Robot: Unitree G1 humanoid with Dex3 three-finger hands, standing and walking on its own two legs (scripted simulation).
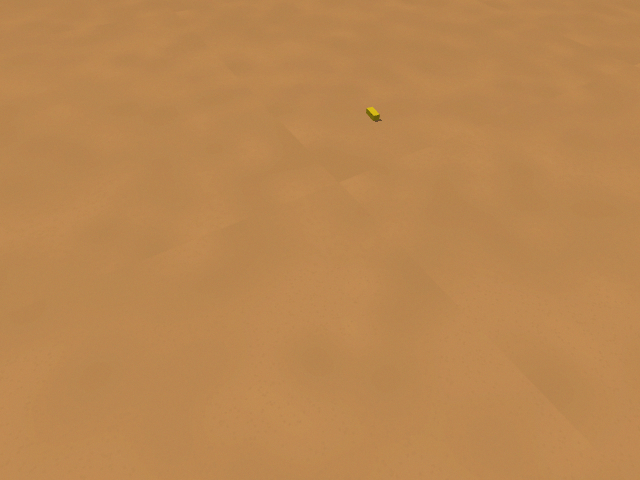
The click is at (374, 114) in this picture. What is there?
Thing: small brick
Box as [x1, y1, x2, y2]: [366, 107, 379, 120]
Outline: 366,109 366,113 373,120 378,119 379,114 372,107
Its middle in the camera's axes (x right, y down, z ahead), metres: +0.29 -0.77 +2.31
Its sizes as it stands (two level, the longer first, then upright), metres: 0.093 0.040 0.033
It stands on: the floor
